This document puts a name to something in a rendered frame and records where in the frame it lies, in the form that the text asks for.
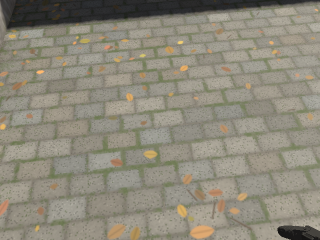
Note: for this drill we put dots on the right robot hand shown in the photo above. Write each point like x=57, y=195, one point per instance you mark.
x=298, y=232

